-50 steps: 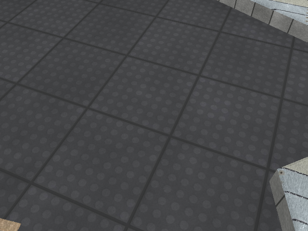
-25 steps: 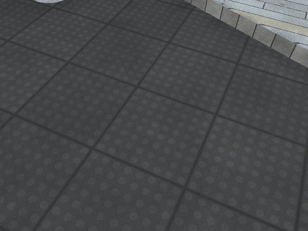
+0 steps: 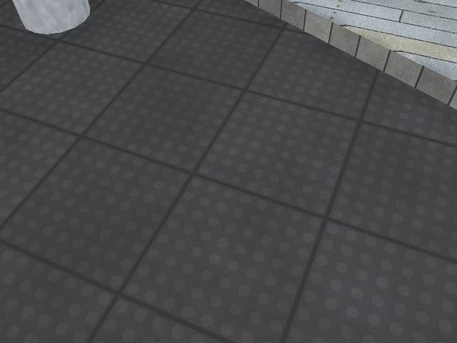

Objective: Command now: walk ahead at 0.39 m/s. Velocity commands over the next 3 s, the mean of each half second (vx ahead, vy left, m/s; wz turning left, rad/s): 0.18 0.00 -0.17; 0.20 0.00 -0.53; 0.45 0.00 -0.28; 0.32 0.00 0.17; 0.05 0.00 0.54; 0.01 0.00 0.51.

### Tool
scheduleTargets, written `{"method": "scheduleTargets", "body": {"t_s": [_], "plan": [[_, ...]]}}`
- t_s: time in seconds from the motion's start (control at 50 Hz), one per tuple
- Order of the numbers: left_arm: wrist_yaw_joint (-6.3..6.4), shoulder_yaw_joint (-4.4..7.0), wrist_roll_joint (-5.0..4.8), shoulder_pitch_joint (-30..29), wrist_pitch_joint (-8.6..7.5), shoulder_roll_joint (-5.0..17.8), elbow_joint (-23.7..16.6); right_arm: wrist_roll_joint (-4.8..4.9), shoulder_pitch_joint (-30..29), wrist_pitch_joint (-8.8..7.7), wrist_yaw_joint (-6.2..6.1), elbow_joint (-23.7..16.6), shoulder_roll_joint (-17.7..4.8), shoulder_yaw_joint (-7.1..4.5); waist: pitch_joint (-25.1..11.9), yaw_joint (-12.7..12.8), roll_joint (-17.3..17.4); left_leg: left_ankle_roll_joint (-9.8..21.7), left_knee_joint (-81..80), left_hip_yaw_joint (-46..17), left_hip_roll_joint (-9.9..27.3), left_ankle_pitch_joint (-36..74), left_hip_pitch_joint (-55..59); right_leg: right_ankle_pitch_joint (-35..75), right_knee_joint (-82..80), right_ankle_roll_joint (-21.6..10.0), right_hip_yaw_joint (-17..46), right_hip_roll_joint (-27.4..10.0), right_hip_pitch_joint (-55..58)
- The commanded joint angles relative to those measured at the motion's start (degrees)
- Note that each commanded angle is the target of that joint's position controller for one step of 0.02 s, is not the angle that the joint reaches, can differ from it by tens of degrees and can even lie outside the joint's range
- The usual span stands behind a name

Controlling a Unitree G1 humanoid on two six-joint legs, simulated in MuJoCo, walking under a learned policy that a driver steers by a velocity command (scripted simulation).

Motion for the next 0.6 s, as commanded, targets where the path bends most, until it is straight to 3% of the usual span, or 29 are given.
{"method": "scheduleTargets", "body": {"t_s": [0.02, 0.06, 0.1, 0.18, 0.28, 0.32, 0.34, 0.36, 0.38, 0.4, 0.42, 0.44, 0.46, 0.48, 0.52, 0.6], "plan": [[-0.05, 1.11, 1.23, 2.35, -0.91, 5.48, -1.53, -0.95, 0.21, -0.35, -0.78, -4.23, -5.76, -1.89, -4.26, -0.06, -5.04, -0.36, 1.37, -2.44, 5.89, 4.37, -12.61, 21.60, -15.80, -9.90, 17.70, -15.88, 13.40], [-0.04, 1.05, 1.23, 2.70, -1.50, 5.43, -0.11, -1.10, 2.78, 0.91, -1.15, -3.25, -3.58, -1.71, -4.58, -1.77, -4.82, -1.68, -2.40, -1.42, 5.34, 5.58, -9.38, 35.16, -16.13, -10.26, 11.74, -14.30, 10.34], [0.79, 1.10, 1.19, 2.79, -1.32, 6.32, 0.98, -1.44, 0.39, 1.47, -1.46, -4.13, -2.87, -1.60, -4.21, -2.13, -5.03, -2.75, -8.81, -0.65, 4.85, 10.16, -10.49, 41.61, -16.28, -9.77, 7.76, -13.23, 9.92], [2.03, 1.10, 0.87, 4.06, 0.02, 7.59, 2.51, -1.58, -6.49, 1.67, -1.03, -5.38, -1.46, -0.88, -5.53, 0.19, -5.20, -2.62, -25.02, 0.83, 3.69, 22.03, -6.88, 39.75, -15.95, -7.21, 3.29, -10.71, 11.83], [2.38, 1.91, -0.28, 6.66, 2.23, 10.16, 4.55, -1.60, -13.68, 1.92, -1.13, -7.85, -4.14, -1.54, -3.93, 2.57, -5.98, -2.65, -33.11, -0.18, 1.17, 18.20, -7.57, 33.04, -11.43, -8.05, 9.68, -12.87, 17.14], [2.87, 2.18, -0.94, 5.99, 3.10, 10.02, 4.16, -1.65, -13.02, 1.61, -1.14, -7.91, -5.22, -2.02, -3.72, 1.57, -6.22, -1.88, -37.27, -0.38, 0.34, 16.18, -6.56, 28.10, -7.74, -7.39, 13.42, -13.14, 18.71], [3.18, 2.18, -1.41, 4.79, 3.51, 9.71, 3.61, -1.72, -10.44, 1.27, -1.17, -7.12, -5.82, -2.43, -4.26, -0.36, -5.75, -0.98, -42.70, 0.20, -0.16, 20.68, -2.13, 24.27, -4.73, -5.80, 14.24, -11.76, 17.81], [3.40, 1.88, -1.12, 5.22, 3.54, 8.55, 2.87, -2.35, -7.85, 0.90, -1.51, -6.36, -8.03, -3.12, -6.52, -0.89, -3.72, 0.56, -44.73, -1.66, 2.53, 33.48, 5.93, 20.03, -0.25, -3.33, 13.59, -8.69, 14.27], [3.35, 1.00, 0.07, 5.34, 3.09, 5.45, 0.96, -3.27, -4.55, 1.04, -2.21, -6.47, -11.63, -3.89, -11.72, -0.66, 3.33, 4.69, -41.59, -8.53, 11.87, 53.60, 18.35, 5.81, 9.79, -0.33, 10.01, -3.51, 5.56], [3.49, 0.22, -0.03, 10.25, 2.88, 2.42, 0.88, -2.95, -3.66, 2.16, -2.51, -6.23, -12.77, -4.36, -15.29, 0.07, 15.55, 14.45, -41.62, -19.15, 22.87, 62.64, 28.31, -25.24, 22.45, 3.29, 4.43, 3.78, -8.52], [3.31, 1.53, -0.76, 9.15, 3.31, 7.20, 1.34, -2.71, -3.02, 2.60, -2.58, -7.16, -8.06, -3.17, -17.13, -1.75, 11.09, 16.14, -43.57, -21.10, 23.79, 56.58, 26.29, -33.77, 33.25, 4.60, 7.38, 1.92, -10.92], [3.34, 2.56, -1.57, 7.30, 4.21, 9.04, 0.73, -2.60, -6.09, 2.74, -2.64, -8.06, -6.75, -2.61, -14.30, -0.71, 7.70, 14.37, -44.63, -16.88, 21.49, 48.57, 22.96, -30.32, 38.47, 5.22, 8.03, -0.08, -13.17], [3.77, 2.78, -1.62, 7.03, 5.49, 8.38, 0.82, -2.29, -9.93, 2.96, -2.75, -9.02, -6.19, -2.43, -12.20, 0.56, 5.13, 12.42, -46.09, -13.12, 18.96, 39.69, 18.90, -26.37, 39.41, 6.24, 7.76, -2.00, -13.54], [4.13, 2.99, -1.24, 6.87, 6.76, 8.04, 0.58, -1.89, -12.78, 3.21, -2.74, -9.34, -5.97, -2.39, -9.44, 1.29, 4.99, 11.35, -48.38, -10.69, 17.74, 31.19, 14.11, -22.84, 37.81, 7.10, 7.65, -3.29, -12.80], [4.29, 2.82, -1.01, 7.08, 8.43, 5.99, -0.31, -2.72, -15.18, 3.65, -2.65, -8.91, -6.66, -2.56, -6.44, 2.24, 7.12, 10.75, -51.71, -4.84, 14.83, 23.80, 5.60, -18.35, 34.86, 8.06, 4.71, -3.08, -7.62], [3.48, 2.42, -0.68, 4.61, 8.73, 4.88, -3.21, -2.48, -16.46, 3.86, -3.11, -8.06, -8.12, -3.06, -7.47, 1.43, 7.95, 10.92, -52.12, 0.66, 15.45, 24.04, 4.78, -13.77, 23.26, 7.06, 2.82, -4.42, -2.16]]}}
Next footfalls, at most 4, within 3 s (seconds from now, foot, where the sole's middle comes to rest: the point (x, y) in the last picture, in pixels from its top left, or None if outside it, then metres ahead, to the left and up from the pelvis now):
0.36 left None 0.28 0.12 -0.77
0.76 right None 0.16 -0.12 -0.77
1.28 left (266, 316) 0.54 -0.06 -0.77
1.74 right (386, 269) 0.68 -0.44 -0.77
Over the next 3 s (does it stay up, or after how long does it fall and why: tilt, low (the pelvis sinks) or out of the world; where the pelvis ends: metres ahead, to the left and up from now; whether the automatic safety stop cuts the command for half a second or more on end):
stays up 0.71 -0.31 0.01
